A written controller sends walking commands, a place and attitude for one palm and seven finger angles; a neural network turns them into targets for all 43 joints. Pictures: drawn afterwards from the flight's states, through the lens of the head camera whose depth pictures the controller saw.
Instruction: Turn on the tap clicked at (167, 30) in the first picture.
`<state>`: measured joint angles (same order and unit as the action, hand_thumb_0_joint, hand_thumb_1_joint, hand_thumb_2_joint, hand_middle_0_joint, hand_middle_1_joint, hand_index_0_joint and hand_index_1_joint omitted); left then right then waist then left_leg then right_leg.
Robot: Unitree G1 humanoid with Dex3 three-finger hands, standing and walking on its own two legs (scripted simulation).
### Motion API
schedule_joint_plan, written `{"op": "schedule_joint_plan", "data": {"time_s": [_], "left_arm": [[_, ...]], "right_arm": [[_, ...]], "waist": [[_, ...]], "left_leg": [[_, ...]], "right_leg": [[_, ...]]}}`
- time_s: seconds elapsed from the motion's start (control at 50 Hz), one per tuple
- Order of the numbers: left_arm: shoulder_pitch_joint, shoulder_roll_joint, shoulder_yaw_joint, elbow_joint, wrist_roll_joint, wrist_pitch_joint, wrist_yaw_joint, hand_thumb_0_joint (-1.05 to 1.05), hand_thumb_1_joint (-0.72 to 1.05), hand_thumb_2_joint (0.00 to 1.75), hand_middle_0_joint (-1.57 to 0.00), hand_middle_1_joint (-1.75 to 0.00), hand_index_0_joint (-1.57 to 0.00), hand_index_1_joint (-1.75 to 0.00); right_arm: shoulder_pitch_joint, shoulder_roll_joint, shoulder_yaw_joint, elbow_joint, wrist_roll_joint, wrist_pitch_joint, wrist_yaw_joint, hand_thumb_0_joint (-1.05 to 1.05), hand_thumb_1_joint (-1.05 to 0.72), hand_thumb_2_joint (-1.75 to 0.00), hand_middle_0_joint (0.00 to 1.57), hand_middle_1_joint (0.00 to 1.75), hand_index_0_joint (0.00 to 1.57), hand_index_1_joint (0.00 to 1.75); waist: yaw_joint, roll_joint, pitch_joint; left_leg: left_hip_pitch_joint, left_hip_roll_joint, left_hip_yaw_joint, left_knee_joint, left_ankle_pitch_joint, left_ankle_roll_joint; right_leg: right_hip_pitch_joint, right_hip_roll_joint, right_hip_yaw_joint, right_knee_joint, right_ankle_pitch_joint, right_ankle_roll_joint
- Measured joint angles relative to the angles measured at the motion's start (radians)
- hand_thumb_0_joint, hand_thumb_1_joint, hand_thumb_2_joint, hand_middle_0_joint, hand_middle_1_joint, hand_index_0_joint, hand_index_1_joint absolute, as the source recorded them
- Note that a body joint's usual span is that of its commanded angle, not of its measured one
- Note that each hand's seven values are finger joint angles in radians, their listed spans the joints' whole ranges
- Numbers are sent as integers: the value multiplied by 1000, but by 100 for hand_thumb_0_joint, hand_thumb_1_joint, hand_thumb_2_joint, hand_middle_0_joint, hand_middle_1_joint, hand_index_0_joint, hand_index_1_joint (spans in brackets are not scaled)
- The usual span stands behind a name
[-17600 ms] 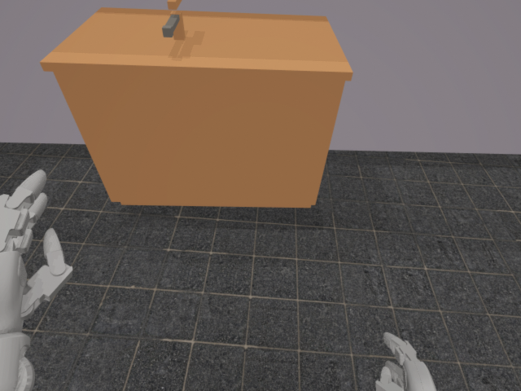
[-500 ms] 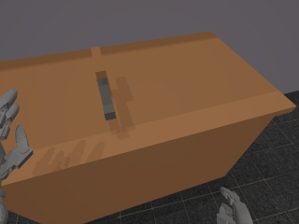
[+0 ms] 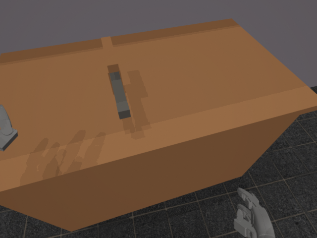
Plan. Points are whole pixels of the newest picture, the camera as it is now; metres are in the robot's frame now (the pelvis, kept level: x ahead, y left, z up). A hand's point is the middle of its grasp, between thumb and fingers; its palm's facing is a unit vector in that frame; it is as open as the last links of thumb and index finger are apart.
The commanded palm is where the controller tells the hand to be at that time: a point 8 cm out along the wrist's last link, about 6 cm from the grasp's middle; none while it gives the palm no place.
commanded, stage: come to a stop and stand still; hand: left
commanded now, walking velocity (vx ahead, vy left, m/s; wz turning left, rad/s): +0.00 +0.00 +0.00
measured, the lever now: (123, 111) +0.38 +0.13 +0.10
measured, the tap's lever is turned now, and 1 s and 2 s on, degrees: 0 0 0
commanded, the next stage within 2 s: look again from close up in 0.98 s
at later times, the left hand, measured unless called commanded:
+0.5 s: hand out of the picture +0.20 +0.32 +0.16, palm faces +0.40 -0.86 -0.31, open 7.4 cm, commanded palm +0.15 +0.35 +0.18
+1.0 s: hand out of the picture +0.22 +0.34 +0.17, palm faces +0.37 -0.85 -0.38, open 7.4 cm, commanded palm +0.16 +0.38 +0.18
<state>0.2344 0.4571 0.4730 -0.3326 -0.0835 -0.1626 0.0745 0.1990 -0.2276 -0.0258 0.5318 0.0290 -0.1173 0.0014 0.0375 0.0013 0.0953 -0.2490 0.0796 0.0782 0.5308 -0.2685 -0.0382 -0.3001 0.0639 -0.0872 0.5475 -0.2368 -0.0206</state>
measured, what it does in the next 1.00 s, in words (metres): shifts its weight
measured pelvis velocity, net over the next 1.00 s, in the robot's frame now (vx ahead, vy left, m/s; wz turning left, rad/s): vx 0.00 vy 0.10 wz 0.01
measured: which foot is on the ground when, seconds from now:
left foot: down 0.00-1.00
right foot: down 0.00-1.00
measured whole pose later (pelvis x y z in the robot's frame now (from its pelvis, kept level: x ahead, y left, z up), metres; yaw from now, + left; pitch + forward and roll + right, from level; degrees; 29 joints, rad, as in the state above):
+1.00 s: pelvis +0.00 +0.10 +0.01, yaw +0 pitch -2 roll -2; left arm 0.42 0.38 0.35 -0.49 -0.03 -0.21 0.10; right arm 0.20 -0.18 0.01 0.56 0.02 -0.11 0.00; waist 0.02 -0.02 0.09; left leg -0.17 -0.07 0.02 0.47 -0.26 0.09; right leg -0.19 -0.03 -0.05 0.41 -0.17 0.03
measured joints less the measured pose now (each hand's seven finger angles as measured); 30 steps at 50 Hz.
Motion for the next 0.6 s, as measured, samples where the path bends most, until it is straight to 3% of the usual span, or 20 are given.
{"op": "schedule_joint_plan", "data": {"time_s": [0.02, 0.08, 0.12, 0.18, 0.24, 0.32, 0.44, 0.6], "left_arm": [[38, -31, -25, -22, -1, 1, 1, 1, 89, 90, -20, -30, -21, -30], [175, -104, -128, -106, 16, -1, -14, 1, 89, 90, -20, -30, -21, -30], [245, -113, -170, -148, 23, -10, -24, 1, 89, 90, -20, -30, -21, -31], [290, -83, -155, -179, 23, -22, -8, 1, 88, 89, -21, -31, -22, -31], [260, -65, -103, -180, 23, -31, 29, 1, 88, 89, -22, -31, -22, -31], [154, -80, -70, -119, 31, -39, 52, 1, 88, 89, -21, -31, -22, -31], [126, -140, -129, -75, 58, -27, 41, 1, 89, 90, -20, -30, -21, -31], [147, -116, -144, -81, 72, -26, 23, 1, 89, 90, -21, -30, -21, -31]], "right_arm": [[1, -11, -5, -8, 4, -5, 6, 1, -90, -90, 20, 30, 21, 30], [6, -25, -14, -9, 8, -10, 8, 1, -90, -90, 20, 30, 20, 30], [12, -14, -12, 11, 6, -7, -3, 1, -90, -90, 20, 30, 20, 30], [27, 15, 4, 41, 0, -3, -22, 1, -90, -90, 20, 30, 20, 30], [43, 21, 24, 53, -12, -19, -38, 1, -90, -90, 20, 30, 20, 30], [40, 31, 36, 82, -12, -30, -37, 1, -90, -90, 20, 30, 20, 30], [25, 38, 54, 63, -9, -37, -20, 1, -90, -90, 20, 30, 20, 30], [19, 62, 66, 25, -14, -32, -18, 1, -90, -90, 20, 30, 21, 30]], "waist": [[-12, 10, 3], [-47, 39, 2], [-56, 35, -2], [-42, -6, -14], [-27, -13, -24], [5, -30, -30], [1, -11, -62], [-1, -38, -52]], "left_leg": [[-4, -7, 6, 14, -6, 4], [-19, -16, 5, 60, -31, 21], [-41, -34, -29, 120, -66, 36], [-60, -68, -66, 181, -95, 46], [-1, -70, -82, 25, -10, 54], [32, -96, -64, -8, 4, 68], [53, -119, -52, -35, 15, 98], [60, -132, -47, -56, 25, 118]], "right_leg": [[-5, -7, 7, 16, -13, 7], [-2, -13, 6, 25, -22, -56], [4, -14, 1, 15, -14, -67], [12, -18, 10, -23, 12, -58], [17, -11, 8, -41, 29, -46], [48, -36, 27, -69, 48, -19], [73, -57, 41, -106, 71, 12], [89, -70, 47, -144, 91, 30]]}}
